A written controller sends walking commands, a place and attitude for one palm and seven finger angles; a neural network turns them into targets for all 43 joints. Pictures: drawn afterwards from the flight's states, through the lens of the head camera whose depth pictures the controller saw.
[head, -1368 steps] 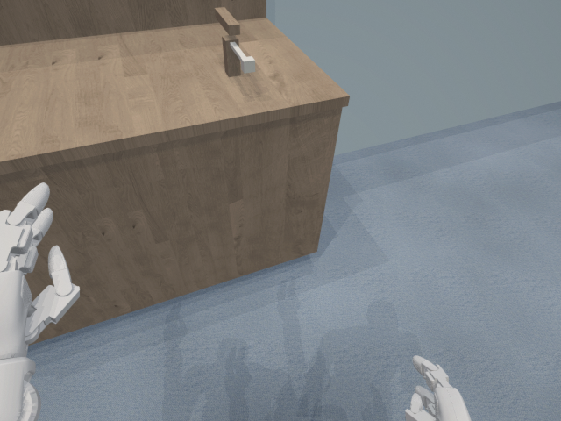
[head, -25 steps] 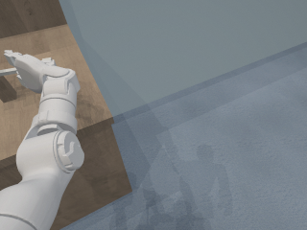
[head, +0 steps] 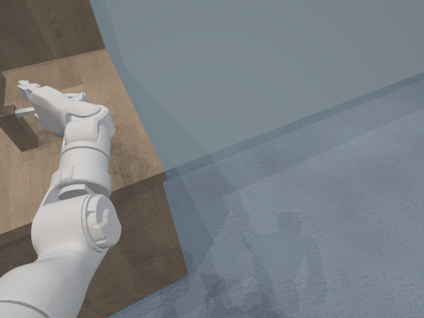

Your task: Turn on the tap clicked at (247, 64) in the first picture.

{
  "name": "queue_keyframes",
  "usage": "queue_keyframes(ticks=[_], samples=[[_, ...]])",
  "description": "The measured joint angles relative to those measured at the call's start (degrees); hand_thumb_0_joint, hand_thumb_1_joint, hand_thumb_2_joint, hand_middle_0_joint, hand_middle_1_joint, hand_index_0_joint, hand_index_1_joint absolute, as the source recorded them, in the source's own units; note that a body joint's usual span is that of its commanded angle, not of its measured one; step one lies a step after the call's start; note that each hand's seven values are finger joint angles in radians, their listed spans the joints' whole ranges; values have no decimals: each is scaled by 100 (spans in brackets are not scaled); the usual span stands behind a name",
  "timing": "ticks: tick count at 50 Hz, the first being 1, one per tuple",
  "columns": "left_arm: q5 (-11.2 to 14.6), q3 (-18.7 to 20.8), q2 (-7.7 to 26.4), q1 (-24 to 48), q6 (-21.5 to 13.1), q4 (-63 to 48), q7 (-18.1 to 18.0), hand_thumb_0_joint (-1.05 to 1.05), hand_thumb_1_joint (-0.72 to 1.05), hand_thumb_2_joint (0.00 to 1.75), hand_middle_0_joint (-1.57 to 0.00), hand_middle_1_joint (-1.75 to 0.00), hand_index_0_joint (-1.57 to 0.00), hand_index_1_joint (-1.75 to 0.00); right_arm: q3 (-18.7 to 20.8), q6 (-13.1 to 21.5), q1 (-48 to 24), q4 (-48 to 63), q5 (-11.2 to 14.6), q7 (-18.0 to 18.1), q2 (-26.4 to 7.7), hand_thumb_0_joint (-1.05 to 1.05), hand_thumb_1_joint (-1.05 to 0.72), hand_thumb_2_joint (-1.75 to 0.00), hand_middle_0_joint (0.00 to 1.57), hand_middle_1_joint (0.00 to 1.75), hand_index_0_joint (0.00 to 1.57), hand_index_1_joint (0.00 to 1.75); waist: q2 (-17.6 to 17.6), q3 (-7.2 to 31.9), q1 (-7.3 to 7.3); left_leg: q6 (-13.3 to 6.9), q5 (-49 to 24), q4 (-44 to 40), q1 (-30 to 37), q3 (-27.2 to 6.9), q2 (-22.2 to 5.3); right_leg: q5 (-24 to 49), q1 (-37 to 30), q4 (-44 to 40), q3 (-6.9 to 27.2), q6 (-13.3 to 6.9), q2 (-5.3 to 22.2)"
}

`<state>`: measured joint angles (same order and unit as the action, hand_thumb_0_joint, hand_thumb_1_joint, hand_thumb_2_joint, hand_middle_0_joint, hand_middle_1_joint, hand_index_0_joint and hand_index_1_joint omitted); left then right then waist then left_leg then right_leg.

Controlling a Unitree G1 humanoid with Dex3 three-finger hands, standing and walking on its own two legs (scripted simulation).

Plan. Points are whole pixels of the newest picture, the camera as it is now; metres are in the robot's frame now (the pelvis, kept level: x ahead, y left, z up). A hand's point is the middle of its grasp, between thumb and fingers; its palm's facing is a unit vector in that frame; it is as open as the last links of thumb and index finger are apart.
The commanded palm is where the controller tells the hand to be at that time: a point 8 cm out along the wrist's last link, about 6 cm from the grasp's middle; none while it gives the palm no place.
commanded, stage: lift the hand up off the lever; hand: left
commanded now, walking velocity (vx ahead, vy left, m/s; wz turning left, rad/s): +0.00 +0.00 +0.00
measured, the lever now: (81, 102) +0.55 +0.26 +0.14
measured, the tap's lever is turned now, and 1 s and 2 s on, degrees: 79 79 79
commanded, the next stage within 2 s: draw the hand back beside the body in 0.86 s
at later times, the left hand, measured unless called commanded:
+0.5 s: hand (76, 95) +0.47 +0.22 +0.21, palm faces +0.82 -0.56 -0.12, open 7.8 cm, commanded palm +0.42 +0.24 +0.22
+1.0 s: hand (71, 94) +0.47 +0.23 +0.21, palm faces +0.82 -0.56 -0.13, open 7.8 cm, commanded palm +0.40 +0.25 +0.22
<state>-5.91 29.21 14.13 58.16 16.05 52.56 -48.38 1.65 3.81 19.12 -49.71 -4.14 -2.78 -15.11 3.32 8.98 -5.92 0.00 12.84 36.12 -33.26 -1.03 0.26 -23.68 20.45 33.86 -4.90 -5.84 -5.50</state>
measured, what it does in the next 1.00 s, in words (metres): stands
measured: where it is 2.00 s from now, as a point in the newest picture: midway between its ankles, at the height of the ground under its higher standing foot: outside the picture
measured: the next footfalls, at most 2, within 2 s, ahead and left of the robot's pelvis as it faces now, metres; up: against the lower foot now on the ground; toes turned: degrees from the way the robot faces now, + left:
none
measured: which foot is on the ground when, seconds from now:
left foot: down 0.00-1.00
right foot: down 0.00-1.00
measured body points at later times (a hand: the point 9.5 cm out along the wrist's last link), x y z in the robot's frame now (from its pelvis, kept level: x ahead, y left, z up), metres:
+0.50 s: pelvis +0.00 +0.00 +0.00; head +0.01 -0.02 +0.45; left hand +0.43 +0.25 +0.22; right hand +0.06 -0.26 -0.14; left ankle +0.05 +0.12 -0.72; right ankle -0.08 -0.04 -0.72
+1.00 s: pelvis +0.00 -0.01 +0.01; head +0.00 -0.03 +0.46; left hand +0.42 +0.25 +0.22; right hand +0.06 -0.27 -0.14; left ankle +0.05 +0.12 -0.72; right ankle -0.08 -0.04 -0.72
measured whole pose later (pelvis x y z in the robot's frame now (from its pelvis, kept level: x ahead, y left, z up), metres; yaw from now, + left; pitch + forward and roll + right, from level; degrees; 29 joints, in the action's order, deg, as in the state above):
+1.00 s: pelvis +0.00 -0.01 +0.01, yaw +0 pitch +7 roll +1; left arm -5.2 28.0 14.3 56.2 21.4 47.5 -46.0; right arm 1.3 3.1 16.8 -49.7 -3.0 -1.2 -15.2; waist 3.0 8.0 -4.4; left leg 0.3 11.3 32.2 -28.2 -0.8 0.5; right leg -22.4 15.8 30.6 -4.6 -6.0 -5.3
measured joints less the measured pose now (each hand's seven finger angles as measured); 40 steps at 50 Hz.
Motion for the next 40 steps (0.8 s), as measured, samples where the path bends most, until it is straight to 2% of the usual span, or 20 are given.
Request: queue_keyframes(ticks=[5, 10, 16, 22, 28, 36, 40], samples=[[43, 87, -138, -142, 80, -190, -44, 2, 90, 90, -15, -15, -15, -15, -8, -23, -191, 62, 13, 29, 10, 1, -91, -90, 20, 30, 20, 30, -3, 16, 67, -17, -7, -76, 151, 37, 23, 4, -133, -51, 35, 15, 29], [-33, -25, -166, -123, 167, -281, -71, 2, 90, 90, -15, -15, -15, -15, -19, -13, -351, 78, 17, 52, 32, 1, -91, -90, 20, 30, 20, 30, -10, -20, 136, -21, -15, -81, 205, 20, 45, -7, -191, -45, 13, 13, 47], [40, -140, -153, -5, 270, -272, 6, 2, 90, 90, -15, -15, -15, -15, -49, -27, -422, 51, 50, 100, 51, 1, -91, -90, 20, 30, 20, 30, -31, -42, 204, -18, -68, -151, 252, -11, 66, 24, -239, -97, -20, 16, 60], [64, -227, -118, 173, 392, -6, 10, 2, 90, 90, -15, -15, -15, -15, -67, -20, -400, -15, 60, 112, 40, 1, -91, -90, 20, 30, 20, 30, -37, -75, 198, -14, -106, -185, 250, -48, 78, 47, -246, -131, -59, 7, 63], [46, -120, -160, 157, 315, -205, -55, 2, 90, 90, -15, -15, -15, -15, -33, -23, -306, -41, 37, 110, 21, 1, -91, -90, 20, 30, 20, 30, 4, -66, 174, -14, -116, -213, 246, -2, 53, 72, -219, -145, -9, 6, 51], [93, -17, -98, 128, 489, -197, -19, 2, 90, 90, -15, -15, -15, -15, -28, -74, -175, -77, 71, 120, 25, 1, -91, -90, 20, 30, 20, 30, 11, -42, 123, -5, -130, -316, 388, 41, 39, 100, -340, -237, 42, 3, 45], [36, -37, -90, 70, 493, -237, -28, 2, 90, 90, -15, -15, -15, -15, -26, -56, -151, -78, 74, 108, 17, 1, -91, -90, 20, 30, 20, 30, 9, -35, 123, 4, -131, -337, 429, 46, 30, 106, -381, -263, 50, -8, 36]])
